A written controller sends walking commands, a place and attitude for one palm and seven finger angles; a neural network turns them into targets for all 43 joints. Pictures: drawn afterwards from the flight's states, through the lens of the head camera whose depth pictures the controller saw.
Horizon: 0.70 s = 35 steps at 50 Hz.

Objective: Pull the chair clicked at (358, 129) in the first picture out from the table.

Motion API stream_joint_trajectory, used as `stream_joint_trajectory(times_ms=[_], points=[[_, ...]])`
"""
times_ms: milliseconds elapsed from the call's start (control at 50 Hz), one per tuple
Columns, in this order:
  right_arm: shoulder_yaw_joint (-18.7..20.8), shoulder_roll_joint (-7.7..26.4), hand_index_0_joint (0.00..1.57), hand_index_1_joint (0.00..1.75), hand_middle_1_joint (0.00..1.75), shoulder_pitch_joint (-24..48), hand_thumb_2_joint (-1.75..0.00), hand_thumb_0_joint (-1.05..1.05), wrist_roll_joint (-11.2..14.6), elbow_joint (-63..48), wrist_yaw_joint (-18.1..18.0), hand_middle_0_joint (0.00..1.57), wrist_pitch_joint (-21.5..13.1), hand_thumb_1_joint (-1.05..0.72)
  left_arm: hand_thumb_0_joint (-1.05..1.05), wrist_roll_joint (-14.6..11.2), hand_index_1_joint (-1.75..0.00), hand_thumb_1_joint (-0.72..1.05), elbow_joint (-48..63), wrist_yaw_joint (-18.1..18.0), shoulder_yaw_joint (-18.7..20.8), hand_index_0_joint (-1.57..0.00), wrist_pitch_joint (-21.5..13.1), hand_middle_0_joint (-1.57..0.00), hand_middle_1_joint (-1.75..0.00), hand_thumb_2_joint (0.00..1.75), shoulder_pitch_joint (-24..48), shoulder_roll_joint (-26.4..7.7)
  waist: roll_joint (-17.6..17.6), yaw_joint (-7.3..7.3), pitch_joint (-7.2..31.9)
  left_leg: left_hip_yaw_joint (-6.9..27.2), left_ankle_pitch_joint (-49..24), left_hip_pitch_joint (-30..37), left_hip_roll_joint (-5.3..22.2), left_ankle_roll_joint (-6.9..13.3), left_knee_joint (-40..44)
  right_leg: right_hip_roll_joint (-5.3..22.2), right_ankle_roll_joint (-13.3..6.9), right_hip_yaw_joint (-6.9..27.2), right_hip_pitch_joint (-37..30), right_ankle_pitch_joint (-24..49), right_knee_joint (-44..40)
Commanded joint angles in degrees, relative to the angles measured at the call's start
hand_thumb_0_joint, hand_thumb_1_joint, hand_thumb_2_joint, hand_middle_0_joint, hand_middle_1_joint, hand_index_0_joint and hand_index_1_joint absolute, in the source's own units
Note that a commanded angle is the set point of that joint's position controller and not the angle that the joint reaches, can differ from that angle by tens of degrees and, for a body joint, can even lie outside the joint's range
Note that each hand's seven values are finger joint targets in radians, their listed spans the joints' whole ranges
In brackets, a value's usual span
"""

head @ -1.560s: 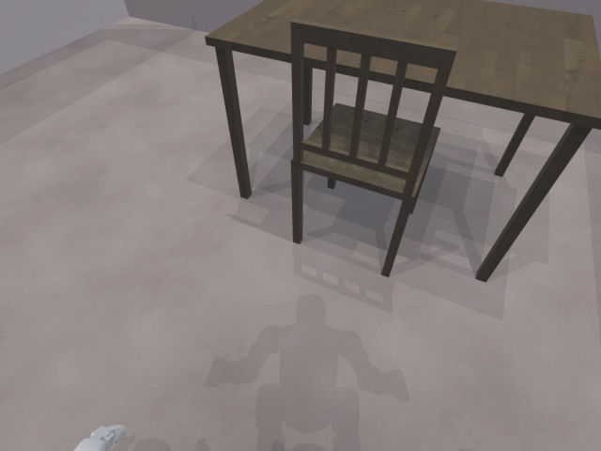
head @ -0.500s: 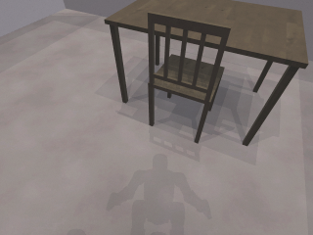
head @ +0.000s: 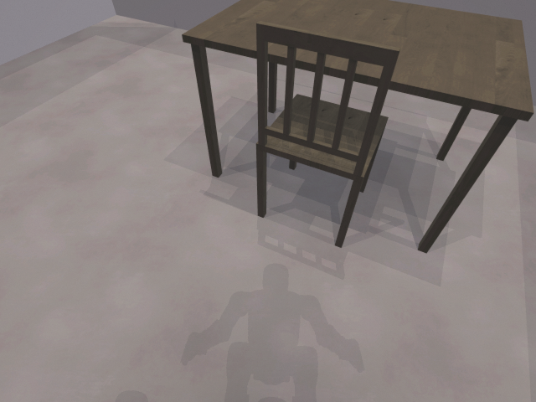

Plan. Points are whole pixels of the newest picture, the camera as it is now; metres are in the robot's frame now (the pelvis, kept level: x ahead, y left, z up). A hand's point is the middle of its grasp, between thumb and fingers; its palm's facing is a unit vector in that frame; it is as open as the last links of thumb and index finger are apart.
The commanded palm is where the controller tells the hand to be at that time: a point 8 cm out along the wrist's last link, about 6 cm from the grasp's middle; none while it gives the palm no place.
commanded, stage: walk to a spot facing it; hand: left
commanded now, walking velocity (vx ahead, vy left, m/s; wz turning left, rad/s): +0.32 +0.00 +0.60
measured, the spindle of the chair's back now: (315, 100) +1.00 -0.09 -0.08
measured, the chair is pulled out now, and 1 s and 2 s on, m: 0.00 0.00 0.00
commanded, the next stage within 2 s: turn to face it in 0.60 s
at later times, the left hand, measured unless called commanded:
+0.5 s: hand out of the picture +0.05 +0.29 -0.19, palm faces +0.21 -0.96 -0.19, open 7.4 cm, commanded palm none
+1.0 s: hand (143, 306) +0.33 +0.29 -0.19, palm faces +0.20 -0.96 -0.21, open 7.3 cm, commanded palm none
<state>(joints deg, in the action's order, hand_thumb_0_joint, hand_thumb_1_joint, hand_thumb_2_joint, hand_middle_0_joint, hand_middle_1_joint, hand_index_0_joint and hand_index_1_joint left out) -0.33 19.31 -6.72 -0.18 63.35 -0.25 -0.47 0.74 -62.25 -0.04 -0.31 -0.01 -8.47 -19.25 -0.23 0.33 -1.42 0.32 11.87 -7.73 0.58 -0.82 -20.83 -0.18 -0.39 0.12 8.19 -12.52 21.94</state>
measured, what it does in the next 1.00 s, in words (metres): walks ahead: left foot, then right foot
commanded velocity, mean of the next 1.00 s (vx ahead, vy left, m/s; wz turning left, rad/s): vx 0.20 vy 0.00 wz -0.02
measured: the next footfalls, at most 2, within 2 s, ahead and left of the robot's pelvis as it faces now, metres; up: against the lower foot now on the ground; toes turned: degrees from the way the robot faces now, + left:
left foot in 0.34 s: +0.12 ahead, +0.17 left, +0.00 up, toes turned +18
right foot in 0.90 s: +0.42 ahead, +0.06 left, +0.00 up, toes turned +4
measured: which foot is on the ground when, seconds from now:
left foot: down 0.00-0.10, up 0.12-0.32, down 0.34-0.90, up 0.92-1.00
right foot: down 0.00-0.36, up 0.38-0.88, down 0.90-1.00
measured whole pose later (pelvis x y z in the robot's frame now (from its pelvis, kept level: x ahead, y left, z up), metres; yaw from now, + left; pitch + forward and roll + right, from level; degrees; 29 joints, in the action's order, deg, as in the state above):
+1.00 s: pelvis +0.29 +0.10 -0.03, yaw +8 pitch -2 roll +0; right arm 2.4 8.6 -17.3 0.1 62.9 -2.5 -0.8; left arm 0.7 -56.8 -0.9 3.1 -2.0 -11.3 -8.4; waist -2.0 0.5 -6.4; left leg -2.8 28.8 -17.9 1.3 -1.0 -70.9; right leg -3.4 -6.4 -6.5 22.2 -11.4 35.1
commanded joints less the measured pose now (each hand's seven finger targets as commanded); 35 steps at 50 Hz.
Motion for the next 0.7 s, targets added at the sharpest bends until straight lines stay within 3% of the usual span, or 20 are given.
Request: stream_joint_trajectory(times_ms=[0, 40, 80, 100, 120, 160, 220, 260, 280, 300, 320, 340, 360, 380, 420, 440, 480, 540, 620, 680], points=[[0.77, 5.05, 0.20, 0.30, 0.30, -0.97, -0.90, 0.00, -0.62, -2.13, -0.28, 0.20, -0.49, -0.90, 0.00, -0.09, -0.30, 0.90, 2.17, -0.78, 1.48, -0.20, -0.40, -0.20, -0.30, 0.90, -1.98, -5.81, 0.82, 0.01, 4.49, 4.10, -3.34, -0.86, 5.10, 1.61, 0.50, 7.31, -0.42, 4.98, -1.80, 1.25, -2.60], [0.85, 4.42, 0.20, 0.30, 0.30, -1.76, -0.90, 0.00, -0.92, -2.94, 0.05, 0.20, 0.28, -0.90, 0.00, 0.30, -0.30, 0.90, 2.15, -0.49, 2.21, -0.20, 0.36, -0.20, -0.30, 0.90, -4.70, -6.87, 3.89, 1.15, 0.59, 2.81, 8.48, -9.27, 2.39, 1.74, -3.78, 8.86, -1.46, 7.85, -2.22, -14.75, -5.23], [1.22, 3.70, 0.20, 0.30, 0.30, -1.28, -0.90, 0.00, -1.16, -4.89, 0.28, 0.20, 0.78, -0.90, 0.00, 0.65, -0.30, 0.90, 2.96, -0.48, 3.71, -0.20, 0.58, -0.20, -0.30, 0.90, -8.10, -9.92, 11.92, 2.92, -2.50, -1.60, 15.19, -19.44, 0.08, 1.15, -15.41, 16.59, -5.80, 16.01, -4.14, -26.52, -11.80], [1.79, 4.44, 0.20, 0.30, 0.30, 0.95, -0.90, 0.00, -1.16, -6.58, 0.54, 0.20, 0.75, -0.90, 0.00, 0.81, -0.30, 0.90, 3.49, -0.57, 4.25, -0.20, 0.20, -0.20, -0.30, 0.90, -9.95, -10.18, 12.48, 4.25, -4.46, -1.28, 17.84, -23.41, 1.36, 1.16, -23.25, 20.39, -8.60, 19.64, -3.63, -26.42, -14.09], [2.32, 5.05, 0.20, 0.30, 0.30, 1.50, -0.90, 0.00, -0.97, -7.87, 0.84, 0.20, 0.52, -0.90, 0.00, 0.91, -0.30, 0.90, 3.89, -0.75, 4.45, -0.20, -0.37, -0.20, -0.30, 0.90, -10.34, -10.41, 10.79, 3.92, -5.04, -0.52, 18.35, -26.24, 2.70, 1.34, -29.15, 23.05, -10.44, 20.74, -4.12, -25.44, -14.87], [2.67, 3.45, 0.20, 0.30, 0.30, 0.59, -0.90, 0.00, -0.84, -8.55, 1.66, 0.20, -0.01, -0.90, 0.00, 0.98, -0.30, 0.90, 5.19, -0.69, 4.81, -0.20, -1.62, -0.20, -0.30, 0.90, -7.72, -9.58, 6.68, 1.91, -5.58, -0.45, 14.79, -26.34, 4.85, 1.17, -31.28, 22.55, -10.35, 13.88, -3.52, -16.96, -13.09], [2.66, 0.33, 0.20, 0.30, 0.30, -1.12, -0.90, 0.00, -0.52, -9.34, 2.64, 0.20, -0.36, -0.90, 0.00, 1.21, -0.30, 0.90, 5.70, -0.44, 4.91, -0.20, -2.30, -0.20, -0.30, 0.90, -7.44, -8.29, 7.19, 0.78, -5.01, -3.72, 13.21, -19.72, 4.74, 1.04, -23.25, 20.62, -7.92, 4.26, -0.52, -8.87, -9.53], [2.81, -0.93, 0.20, 0.30, 0.30, -5.97, -0.90, 0.00, -0.60, -8.57, 2.74, 0.20, -0.52, -0.90, 0.00, 1.07, -0.30, 0.90, 5.66, -0.34, 5.15, -0.20, -2.19, -0.20, -0.30, 0.90, -6.99, -7.86, 7.56, -1.43, -4.54, -7.30, 8.66, -11.71, 2.77, 1.25, -17.53, 18.59, -5.71, -1.00, 4.08, -8.61, -6.27], [3.08, -0.79, 0.20, 0.30, 0.30, -9.77, -0.90, 0.00, -0.75, -7.39, 2.60, 0.20, -0.73, -0.90, 0.00, 0.85, -0.30, 0.90, 5.50, -0.25, 5.31, -0.20, -2.06, -0.20, -0.30, 0.90, -6.95, -7.58, 5.78, -2.93, -3.62, -9.14, 5.66, -5.38, 1.40, 1.37, -14.16, 17.09, -4.46, -3.76, 7.18, -9.18, -2.35], [3.71, 0.77, 0.20, 0.30, 0.30, -16.08, -0.90, 0.00, -0.91, -5.62, 2.23, 0.20, -1.06, -0.90, 0.00, 0.57, -0.30, 0.90, 5.35, -0.03, 5.09, -0.20, -1.91, -0.20, -0.30, 0.90, -7.57, -6.25, 1.04, -5.20, -0.40, -8.94, 5.53, 3.43, 0.19, 1.77, -9.67, 14.49, -2.85, -7.63, 9.97, -7.52, 7.40], [5.37, 5.97, 0.20, 0.30, 0.30, -24.30, -0.90, 0.00, -1.29, -3.61, 1.66, 0.20, -1.50, -0.90, 0.00, 0.25, -0.30, 0.90, 6.51, 0.49, 4.44, -0.20, -1.70, -0.20, -0.30, 0.90, -7.35, -2.29, -13.54, -8.52, 2.09, 7.24, 17.29, 10.26, 7.84, 4.81, -1.64, 8.59, 0.02, -11.26, 18.51, -10.80, 27.39], [6.35, 10.38, 0.20, 0.30, 0.30, -29.15, -0.90, 0.00, -1.34, -3.16, 0.72, 0.20, -2.03, -0.90, 0.00, 0.01, -0.30, 0.90, 10.24, 0.80, 3.59, -0.20, -1.62, -0.20, -0.30, 0.90, -4.73, 1.32, -23.95, -8.88, 0.77, 33.05, 20.20, 11.22, 21.17, 10.08, 10.69, 1.48, 2.66, -8.63, 32.94, -23.89, 44.11], [6.03, 9.86, 0.20, 0.30, 0.30, -27.22, -0.90, 0.00, -0.89, -3.05, -0.01, 0.20, -1.61, -0.90, 0.00, 0.48, -0.30, 0.90, 11.15, 0.62, 3.68, -0.20, -1.84, -0.20, -0.30, 0.90, -2.55, 0.69, -13.18, -7.50, 0.19, 35.24, 19.99, 10.06, 23.60, 12.71, 12.42, 4.61, 1.10, -0.79, 35.83, -19.93, 49.46], [5.17, 6.20, 0.20, 0.30, 0.30, -23.04, -0.90, 0.00, -0.60, -3.81, -0.22, 0.20, -1.74, -0.90, 0.00, 0.69, -0.30, 0.90, 9.79, 0.52, 3.98, -0.20, -2.00, -0.20, -0.30, 0.90, -1.65, 0.47, -7.71, -5.60, -1.87, 29.85, 19.44, 4.87, 20.68, 12.05, 11.85, 7.15, 0.48, 0.18, 34.71, -13.66, 51.05], [3.69, 0.90, 0.20, 0.30, 0.30, -16.17, -0.90, 0.00, -0.58, -5.50, -0.55, 0.20, -3.15, -0.90, 0.00, 1.06, -0.30, 0.90, 7.08, 1.20, 4.00, -0.20, -2.02, -0.20, -0.30, 0.90, -4.67, 1.55, -2.01, -1.85, -3.11, 20.60, 12.22, -2.63, 16.62, 10.51, 11.80, 9.01, 1.10, 0.36, 29.83, -5.31, 49.23], [3.45, -0.02, 0.20, 0.30, 0.30, -15.80, -0.90, 0.00, -0.64, -5.19, -0.71, 0.20, -3.80, -0.90, 0.00, 1.26, -0.30, 0.90, 5.66, 1.22, 3.67, -0.20, -1.74, -0.20, -0.30, 0.90, -7.06, 3.02, -2.31, -0.89, -2.97, 15.24, 4.19, -2.17, 14.54, 9.43, 11.20, 8.97, 1.66, -0.34, 28.47, -2.64, 47.59], [3.24, -1.64, 0.20, 0.30, 0.30, -17.67, -0.90, 0.00, -0.32, -3.69, -1.03, 0.20, -4.62, -0.90, 0.00, 1.13, -0.30, 0.90, 4.54, 0.95, 3.27, -0.20, -1.44, -0.20, -0.30, 0.90, -9.18, 4.20, -3.18, -0.37, -0.88, 9.30, -9.60, 1.84, 12.57, 9.48, 9.81, 8.26, 2.34, -1.53, 28.07, -0.61, 45.03], [3.19, -3.05, 0.20, 0.30, 0.30, -20.12, -0.90, 0.00, 0.06, -1.95, -1.41, 0.20, -5.00, -0.90, 0.00, 0.89, -0.30, 0.90, 4.68, 0.63, 3.29, -0.20, -1.08, -0.20, -0.30, 0.90, -7.90, 4.85, -2.99, -0.40, -1.54, 6.47, -20.12, 5.86, 12.31, 9.50, 9.77, 7.75, 2.79, -2.21, 30.83, 1.58, 42.60], [2.91, -4.93, 0.20, 0.30, 0.30, -22.44, -0.90, 0.00, 0.07, -0.26, -1.84, 0.20, -4.94, -0.90, 0.00, 0.75, -0.30, 0.90, 5.96, 0.66, 3.53, -0.20, -0.87, -0.20, -0.30, 0.90, -3.67, 5.90, -3.80, -1.25, -4.89, 3.37, -23.76, 8.37, 11.92, 9.12, 10.41, 7.16, 2.71, -3.80, 34.28, 4.50, 37.32], [2.72, -5.79, 0.20, 0.30, 0.30, -23.09, -0.90, 0.00, -0.37, 0.46, -2.16, 0.20, -4.74, -0.90, 0.00, 0.43, -0.30, 0.90, 7.23, 0.71, 3.36, -0.20, -1.11, -0.20, -0.30, 0.90, 0.42, 7.13, -4.42, -2.09, -6.99, 0.75, -29.79, 8.55, 11.47, 8.97, 9.12, 6.06, 1.87, -5.48, 31.79, 5.26, 27.56]])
